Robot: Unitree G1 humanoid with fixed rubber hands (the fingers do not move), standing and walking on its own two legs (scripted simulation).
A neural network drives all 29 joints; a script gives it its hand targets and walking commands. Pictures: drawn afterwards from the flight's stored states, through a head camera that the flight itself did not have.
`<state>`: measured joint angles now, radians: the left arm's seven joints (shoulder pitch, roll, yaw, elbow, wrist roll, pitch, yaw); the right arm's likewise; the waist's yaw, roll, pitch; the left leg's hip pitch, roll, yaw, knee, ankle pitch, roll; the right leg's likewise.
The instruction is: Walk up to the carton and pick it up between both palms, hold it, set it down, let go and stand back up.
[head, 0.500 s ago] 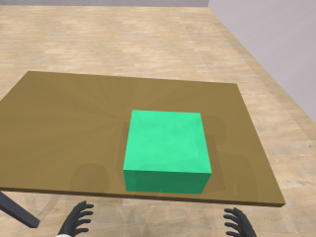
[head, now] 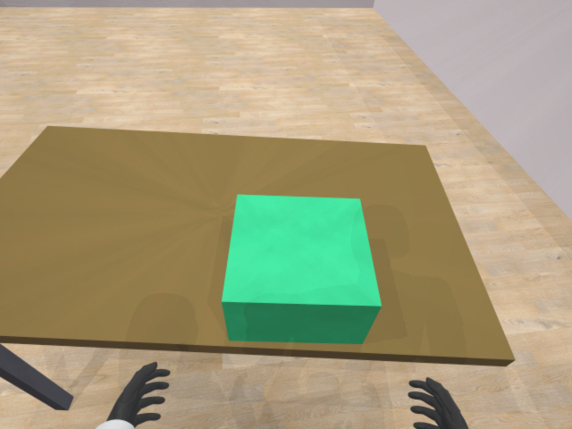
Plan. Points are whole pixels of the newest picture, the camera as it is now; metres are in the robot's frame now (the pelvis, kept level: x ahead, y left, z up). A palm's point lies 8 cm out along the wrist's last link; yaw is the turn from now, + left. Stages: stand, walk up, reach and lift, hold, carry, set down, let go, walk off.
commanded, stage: let go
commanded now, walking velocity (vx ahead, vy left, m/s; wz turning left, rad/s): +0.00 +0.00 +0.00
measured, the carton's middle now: (297, 266) +0.42 -0.01 -0.06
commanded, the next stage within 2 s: stand in 0.14 s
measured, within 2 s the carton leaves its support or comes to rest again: neither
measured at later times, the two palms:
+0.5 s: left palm out of the picture +0.05 +0.27 -0.12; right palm out of the picture +0.11 -0.24 -0.11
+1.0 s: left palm out of the picture -0.02 +0.27 -0.13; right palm out of the picture +0.12 -0.22 -0.12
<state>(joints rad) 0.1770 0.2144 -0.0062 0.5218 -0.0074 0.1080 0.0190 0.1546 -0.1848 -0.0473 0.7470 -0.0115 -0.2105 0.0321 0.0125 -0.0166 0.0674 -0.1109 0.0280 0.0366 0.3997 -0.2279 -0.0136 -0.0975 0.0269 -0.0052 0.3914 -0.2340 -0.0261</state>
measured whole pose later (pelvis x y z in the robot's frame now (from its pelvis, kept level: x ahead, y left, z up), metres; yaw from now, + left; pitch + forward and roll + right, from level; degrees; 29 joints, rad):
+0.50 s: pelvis -0.01 +0.00 -0.01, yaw +9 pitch +1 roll -1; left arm 0.26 0.26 0.05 0.68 0.03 0.04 0.01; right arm 0.30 -0.22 -0.05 0.75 -0.03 0.01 0.02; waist 0.03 -0.02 0.00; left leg -0.30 -0.01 -0.10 0.55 -0.26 -0.01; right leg -0.21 -0.01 -0.15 0.49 -0.30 -0.02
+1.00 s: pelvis +0.00 +0.00 -0.01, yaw +13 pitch +2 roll -1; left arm 0.32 0.25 0.05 0.84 0.03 0.02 0.01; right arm 0.33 -0.21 -0.03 0.77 -0.03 0.00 -0.01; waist 0.03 -0.01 -0.02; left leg -0.31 -0.06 -0.16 0.51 -0.22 0.00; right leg -0.19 -0.05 -0.20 0.47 -0.30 -0.01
